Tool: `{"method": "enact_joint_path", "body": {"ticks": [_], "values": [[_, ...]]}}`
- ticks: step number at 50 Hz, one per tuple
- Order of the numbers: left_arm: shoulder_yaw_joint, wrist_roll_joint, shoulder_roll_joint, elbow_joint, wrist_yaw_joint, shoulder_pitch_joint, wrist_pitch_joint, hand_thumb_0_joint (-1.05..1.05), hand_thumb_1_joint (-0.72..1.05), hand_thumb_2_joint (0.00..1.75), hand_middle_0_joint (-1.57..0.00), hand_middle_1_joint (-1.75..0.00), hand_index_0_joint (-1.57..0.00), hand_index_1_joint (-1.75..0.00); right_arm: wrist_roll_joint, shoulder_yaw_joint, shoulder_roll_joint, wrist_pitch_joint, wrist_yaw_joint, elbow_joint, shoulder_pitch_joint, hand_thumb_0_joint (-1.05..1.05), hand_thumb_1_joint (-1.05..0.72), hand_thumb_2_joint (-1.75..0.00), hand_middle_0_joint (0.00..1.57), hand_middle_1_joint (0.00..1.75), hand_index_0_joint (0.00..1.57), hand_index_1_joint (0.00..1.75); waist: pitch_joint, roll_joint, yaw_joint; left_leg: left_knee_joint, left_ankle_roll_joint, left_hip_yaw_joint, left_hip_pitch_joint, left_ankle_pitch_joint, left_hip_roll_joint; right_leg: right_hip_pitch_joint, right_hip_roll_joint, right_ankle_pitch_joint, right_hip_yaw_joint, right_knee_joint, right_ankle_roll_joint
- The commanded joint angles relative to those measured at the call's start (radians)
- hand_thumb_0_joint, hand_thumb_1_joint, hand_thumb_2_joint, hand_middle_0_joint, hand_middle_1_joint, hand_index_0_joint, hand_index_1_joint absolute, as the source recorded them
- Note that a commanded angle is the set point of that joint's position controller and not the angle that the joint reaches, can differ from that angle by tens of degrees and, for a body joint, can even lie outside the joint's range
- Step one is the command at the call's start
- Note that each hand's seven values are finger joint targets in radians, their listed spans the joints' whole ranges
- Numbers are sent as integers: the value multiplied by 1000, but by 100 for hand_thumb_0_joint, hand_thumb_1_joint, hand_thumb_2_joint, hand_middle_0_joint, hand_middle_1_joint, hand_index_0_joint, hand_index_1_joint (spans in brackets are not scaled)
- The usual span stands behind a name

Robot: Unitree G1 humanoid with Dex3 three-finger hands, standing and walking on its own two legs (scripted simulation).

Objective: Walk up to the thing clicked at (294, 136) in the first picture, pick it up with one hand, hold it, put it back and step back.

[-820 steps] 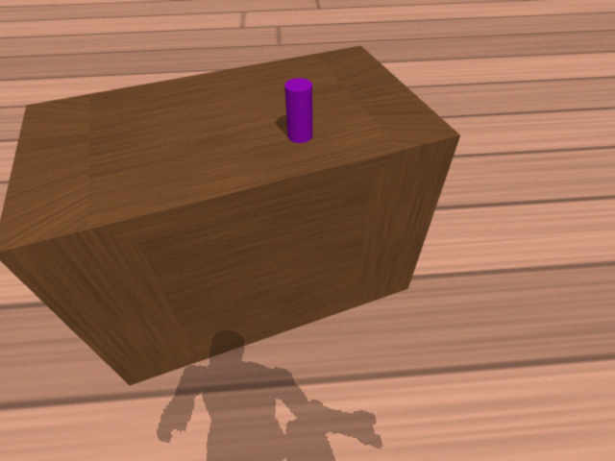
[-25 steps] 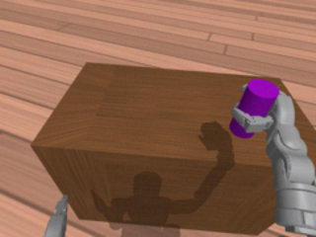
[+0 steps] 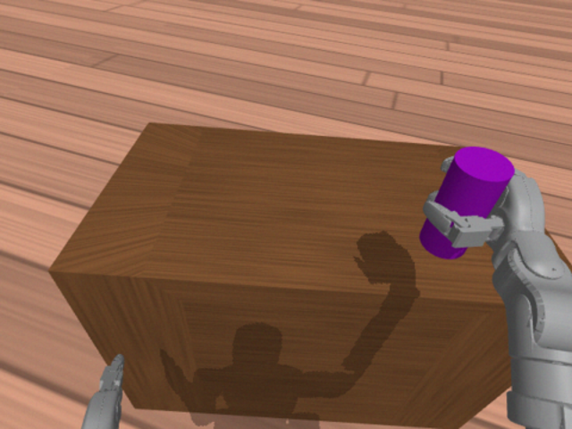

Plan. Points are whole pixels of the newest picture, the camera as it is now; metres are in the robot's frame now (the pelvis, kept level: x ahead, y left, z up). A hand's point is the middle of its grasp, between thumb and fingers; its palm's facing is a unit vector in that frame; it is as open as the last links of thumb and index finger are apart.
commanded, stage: hold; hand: right
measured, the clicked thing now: (460, 206) +0.35 -0.18 +0.20
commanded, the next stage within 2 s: none
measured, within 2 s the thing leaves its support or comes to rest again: neither
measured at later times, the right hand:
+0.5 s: hand (471, 201) +0.34 -0.18 +0.22, palm faces +0.15 +0.99 -0.04, open 8.7 cm
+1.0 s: hand (473, 200) +0.34 -0.18 +0.22, palm faces +0.15 +0.99 -0.04, open 8.7 cm
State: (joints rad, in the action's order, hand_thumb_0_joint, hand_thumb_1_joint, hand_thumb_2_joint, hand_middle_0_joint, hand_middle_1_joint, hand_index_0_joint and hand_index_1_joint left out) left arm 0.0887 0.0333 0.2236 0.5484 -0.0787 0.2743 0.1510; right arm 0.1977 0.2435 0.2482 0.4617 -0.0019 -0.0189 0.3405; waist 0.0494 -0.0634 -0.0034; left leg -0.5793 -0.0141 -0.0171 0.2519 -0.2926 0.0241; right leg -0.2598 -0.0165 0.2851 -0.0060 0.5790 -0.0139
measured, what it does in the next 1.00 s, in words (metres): stands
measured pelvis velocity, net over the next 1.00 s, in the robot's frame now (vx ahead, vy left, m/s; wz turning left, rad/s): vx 0.01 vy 0.00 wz -0.01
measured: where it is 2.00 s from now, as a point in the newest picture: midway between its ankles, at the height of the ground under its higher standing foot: outside the picture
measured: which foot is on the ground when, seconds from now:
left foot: down 0.00-1.00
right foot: down 0.00-1.00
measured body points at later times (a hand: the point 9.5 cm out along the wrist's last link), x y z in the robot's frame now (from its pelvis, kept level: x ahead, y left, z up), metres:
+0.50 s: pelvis +0.01 +0.00 +0.00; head -0.03 +0.03 +0.45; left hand +0.17 +0.26 -0.08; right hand +0.32 -0.23 +0.22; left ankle +0.01 +0.13 -0.73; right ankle +0.02 -0.13 -0.73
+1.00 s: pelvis +0.01 +0.00 +0.00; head -0.02 +0.02 +0.45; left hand +0.17 +0.25 -0.08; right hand +0.32 -0.23 +0.23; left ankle +0.01 +0.13 -0.73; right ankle +0.02 -0.13 -0.73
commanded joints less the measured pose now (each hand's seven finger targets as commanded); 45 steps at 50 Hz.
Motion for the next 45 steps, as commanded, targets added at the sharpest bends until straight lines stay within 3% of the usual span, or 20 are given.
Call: {"method": "enact_joint_path", "body": {"ticks": [1,4,5,8,12,14,16,17,19,20,29,30,33,35,36,38,41,42,43,45], "values": [[40,0,114,-112,-15,-116,64,0,-54,5,-4,-5,-4,-5,25,91,216,-98,-1,-328,530,0,-32,-131,132,144,135,144,215,29,-5,102,-2,-37,0,170,-21,115,16,-145,10,-83,26],[32,-1,113,-143,-18,-163,81,0,-54,5,-4,-5,-5,-5,24,75,203,-89,6,-346,536,0,-30,-132,131,144,135,144,228,30,-2,106,0,-36,-3,139,-22,117,16,-117,7,-92,25],[58,-2,149,-186,-24,-189,93,0,-53,4,-5,-5,-5,-5,27,79,200,-84,9,-333,527,0,-33,-132,131,143,135,143,232,69,5,107,-3,-41,-13,148,-24,121,15,-126,4,-89,27],[6,-3,93,-116,-17,-145,90,0,-53,4,-5,-5,-5,-5,26,90,208,-73,13,-358,523,0,-30,-131,130,143,133,143,243,28,-16,97,1,-37,-21,174,-22,124,18,-160,8,-84,22],[76,-4,169,-139,-20,-147,99,0,-53,4,-4,-5,-5,-5,27,105,221,-45,21,-369,469,0,-32,-131,131,143,134,143,255,15,2,94,3,-44,-14,200,-27,148,13,-195,7,-86,16],[44,-3,122,-80,-11,-123,96,0,-53,4,-5,-6,-5,-5,28,105,218,-37,22,-392,479,0,-37,-131,132,143,135,143,215,-15,-9,101,4,-45,-10,170,-25,117,17,-160,8,-95,16],[66,-2,142,-105,-13,-147,100,0,-53,4,-5,-5,-5,-5,35,128,227,-31,21,-400,459,0,-38,-131,132,142,134,142,216,25,-8,111,-1,-42,-16,157,-24,113,19,-140,10,-94,21],[37,-4,109,-96,-8,-136,100,0,-54,5,-5,-5,-5,-5,37,117,214,-29,19,-430,461,0,-36,-131,131,143,135,143,222,22,-11,111,0,-40,-15,156,-23,117,20,-139,10,-92,21],[60,-2,135,-106,-12,-145,100,0,-54,5,-5,-5,-5,-5,40,142,238,-21,18,-424,437,0,-33,-132,132,144,136,144,223,54,-13,108,-3,-42,-20,182,-25,120,19,-166,8,-88,23],[34,-3,104,-86,-11,-122,97,0,-54,5,-5,-5,-5,-5,39,124,220,-18,21,-419,429,0,-34,-132,132,144,135,144,223,52,-8,107,-5,-39,-23,204,-21,126,23,-183,11,-80,25],[27,-7,121,-86,-24,-182,119,0,-54,5,-5,-5,-5,-5,31,57,168,-4,30,-451,473,0,-32,-131,130,142,134,142,238,8,-1,94,2,-41,-16,218,-22,158,16,-221,1,-81,19],[58,-7,147,-88,-27,-176,123,0,-54,4,-5,-6,-5,-5,28,74,190,-2,25,-439,469,0,-32,-131,129,142,133,142,255,15,7,93,1,-42,-22,231,-22,166,16,-236,0,-77,21],[53,-7,161,-145,-30,-185,131,0,-53,4,-5,-6,-6,-5,27,111,217,3,23,-408,439,0,-36,-131,131,142,134,142,243,52,-2,96,-5,-44,-38,245,-20,157,19,-241,5,-75,20],[48,-10,133,-105,-29,-128,123,0,-53,4,-5,-6,-6,-5,28,135,238,-5,18,-416,457,0,-36,-132,132,143,135,143,256,40,2,98,-5,-44,-44,250,-20,160,20,-242,6,-72,21],[3,-8,82,-74,-22,-125,118,0,-54,5,-5,-6,-5,-5,31,130,228,-6,15,-435,457,0,-34,-131,130,142,134,142,221,27,-22,100,-4,-43,-36,223,-18,130,24,-213,9,-76,19],[30,-8,100,-68,-23,-109,117,0,-53,4,-5,-5,-5,-5,36,151,247,-6,12,-424,449,0,-34,-133,133,145,136,145,222,27,-10,103,-5,-39,-31,223,-19,134,23,-205,11,-78,22],[62,-8,127,-55,-17,-109,119,0,-54,5,-5,-5,-5,-5,35,147,242,-10,17,-431,424,0,-33,-133,132,145,136,145,242,5,-7,91,-2,-37,-35,261,-22,147,19,-257,9,-74,18],[30,-6,100,-55,-12,-134,118,0,-54,5,-5,-5,-5,-5,35,133,237,-12,18,-456,445,0,-33,-133,132,144,136,144,215,-12,-21,94,0,-38,-26,237,-21,131,19,-237,10,-78,15],[56,-5,127,-62,-14,-149,121,0,-54,5,-5,-6,-5,-5,36,122,224,-9,21,-455,438,0,-33,-132,131,143,135,143,206,-12,-7,94,2,-38,-15,215,-23,135,16,-215,8,-84,16],[36,-7,112,-88,-14,-158,127,0,-54,5,-5,-5,-5,-5,37,96,193,-9,25,-469,449,0,-33,-132,130,143,134,143,236,19,-5,94,2,-42,-34,238,-25,148,13,-246,2,-79,18]]}}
